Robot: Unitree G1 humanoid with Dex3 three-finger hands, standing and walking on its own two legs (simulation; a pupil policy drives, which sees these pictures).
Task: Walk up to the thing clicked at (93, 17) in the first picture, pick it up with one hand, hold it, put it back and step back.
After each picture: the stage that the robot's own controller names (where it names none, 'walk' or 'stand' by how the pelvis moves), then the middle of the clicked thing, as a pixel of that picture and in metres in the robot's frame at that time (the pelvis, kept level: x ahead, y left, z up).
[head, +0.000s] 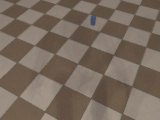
stand; (93, 20) +1.71 -0.18 -0.72
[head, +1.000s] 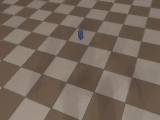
walk; (80, 34) +1.57 +0.13 -0.70
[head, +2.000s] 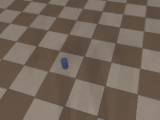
walk; (64, 63) +0.98 +0.24 -0.72
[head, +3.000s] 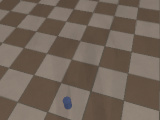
walk; (67, 103) +0.54 +0.16 -0.71
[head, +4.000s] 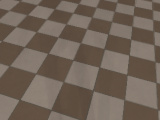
stand; out of the picture +0.32 +0.13 -0.70
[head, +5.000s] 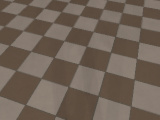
stand; out of the picture +0.28 +0.15 -0.72
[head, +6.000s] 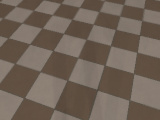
stand; out of the picture +0.29 +0.16 -0.72
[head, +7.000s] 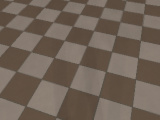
stand; out of the picture +0.26 +0.16 -0.73
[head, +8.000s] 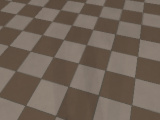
stand; out of the picture +0.26 +0.17 -0.73
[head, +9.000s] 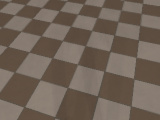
go down; out of the picture +0.25 +0.17 -0.73
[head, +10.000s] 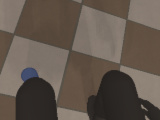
go down; (30, 76) +0.35 +0.17 -0.33
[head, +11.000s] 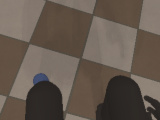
go down; (42, 82) +0.35 +0.16 -0.33
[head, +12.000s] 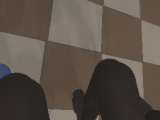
close in; (0, 75) +0.35 +0.19 -0.24
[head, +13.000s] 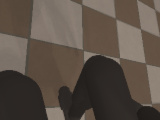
close; out of the picture +0.35 +0.20 -0.24
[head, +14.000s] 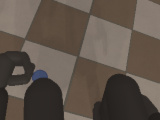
lift; (40, 79) +0.35 +0.16 -0.31
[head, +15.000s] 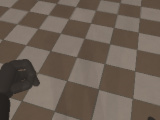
go down; out of the picture +0.28 +0.13 -0.65
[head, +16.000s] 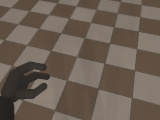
go down; out of the picture +0.28 +0.15 -0.68
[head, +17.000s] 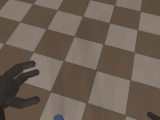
go down; out of the picture +0.30 +0.14 -0.62
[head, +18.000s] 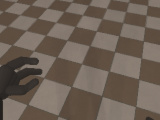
go down; out of the picture +0.28 +0.14 -0.69
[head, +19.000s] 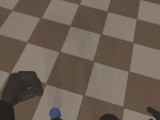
crouch; (55, 114) +0.31 +0.15 -0.58
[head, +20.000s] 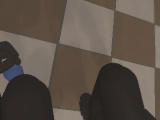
lower; (14, 74) +0.36 +0.18 -0.25
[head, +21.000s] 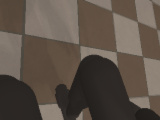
lower; out of the picture +0.38 +0.20 -0.24
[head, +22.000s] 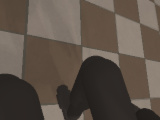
lower; out of the picture +0.37 +0.20 -0.24
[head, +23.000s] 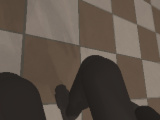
lower; out of the picture +0.35 +0.20 -0.24
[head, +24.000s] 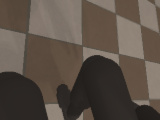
lower; out of the picture +0.35 +0.20 -0.24
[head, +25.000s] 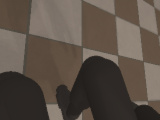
loosen; out of the picture +0.35 +0.20 -0.25
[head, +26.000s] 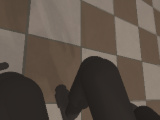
withdraw; out of the picture +0.35 +0.19 -0.25
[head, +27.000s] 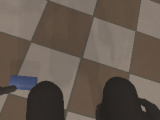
stand; (24, 82) +0.35 +0.25 -0.35
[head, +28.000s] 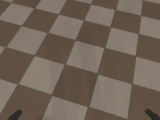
stand; out of the picture +0.26 +0.24 -0.63
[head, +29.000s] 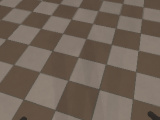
stand; out of the picture +0.21 +0.26 -0.69
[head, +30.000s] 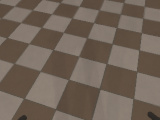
stand; out of the picture +0.17 +0.26 -0.69
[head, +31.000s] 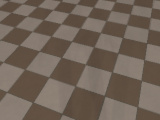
stand; out of the picture +0.15 +0.26 -0.75
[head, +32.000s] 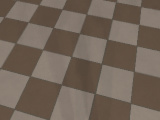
walk; out of the picture +0.16 +0.20 -0.72
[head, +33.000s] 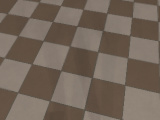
walk; out of the picture +0.29 +0.23 -0.73
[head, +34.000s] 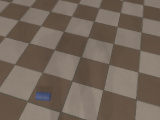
walk; (43, 96) +0.57 +0.30 -0.73
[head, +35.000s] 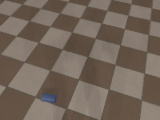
stand; (49, 98) +0.58 +0.28 -0.73
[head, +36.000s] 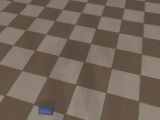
stand; (46, 110) +0.53 +0.31 -0.75
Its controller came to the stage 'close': yes
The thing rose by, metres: 0.01
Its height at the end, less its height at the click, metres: -0.02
